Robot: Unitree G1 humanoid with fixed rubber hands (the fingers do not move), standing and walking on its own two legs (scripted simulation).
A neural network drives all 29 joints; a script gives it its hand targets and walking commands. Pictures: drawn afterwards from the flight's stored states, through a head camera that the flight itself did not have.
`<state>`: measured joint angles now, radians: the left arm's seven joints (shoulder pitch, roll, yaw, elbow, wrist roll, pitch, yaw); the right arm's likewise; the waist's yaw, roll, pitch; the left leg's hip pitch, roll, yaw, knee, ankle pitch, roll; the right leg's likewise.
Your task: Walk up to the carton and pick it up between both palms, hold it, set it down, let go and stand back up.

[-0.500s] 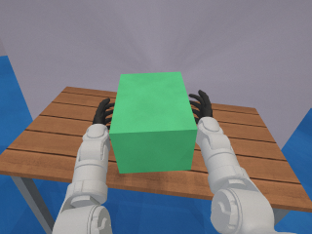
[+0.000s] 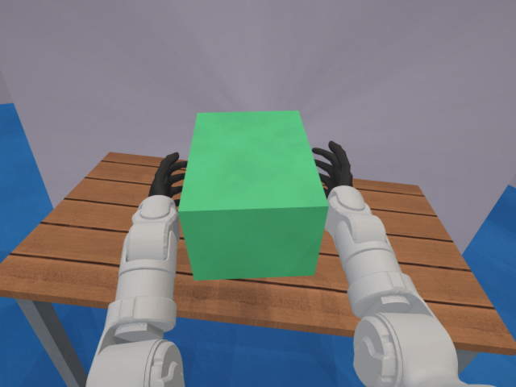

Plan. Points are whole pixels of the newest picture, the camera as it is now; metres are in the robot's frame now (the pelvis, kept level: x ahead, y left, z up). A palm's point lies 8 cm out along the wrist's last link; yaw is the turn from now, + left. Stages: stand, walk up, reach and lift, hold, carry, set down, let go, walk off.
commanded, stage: hold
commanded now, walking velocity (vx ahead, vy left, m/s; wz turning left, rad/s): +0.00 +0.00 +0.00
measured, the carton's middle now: (251, 187) +0.41 +0.01 +0.17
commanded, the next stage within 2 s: none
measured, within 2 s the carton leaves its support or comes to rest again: neither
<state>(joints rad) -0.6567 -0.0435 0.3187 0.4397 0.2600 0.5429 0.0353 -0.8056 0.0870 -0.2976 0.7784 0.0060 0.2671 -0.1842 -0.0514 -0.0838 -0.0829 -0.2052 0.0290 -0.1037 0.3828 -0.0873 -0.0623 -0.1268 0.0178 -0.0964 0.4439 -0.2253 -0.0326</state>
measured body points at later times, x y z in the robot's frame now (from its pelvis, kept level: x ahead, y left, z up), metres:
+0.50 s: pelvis +0.00 +0.00 +0.00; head -0.08 +0.04 +0.44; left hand +0.38 +0.16 +0.18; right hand +0.38 -0.12 +0.20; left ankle +0.09 +0.16 -0.74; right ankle +0.02 -0.09 -0.74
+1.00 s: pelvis +0.00 +0.00 +0.00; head -0.08 +0.04 +0.44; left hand +0.38 +0.16 +0.18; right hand +0.38 -0.12 +0.20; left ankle +0.09 +0.16 -0.74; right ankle +0.02 -0.09 -0.74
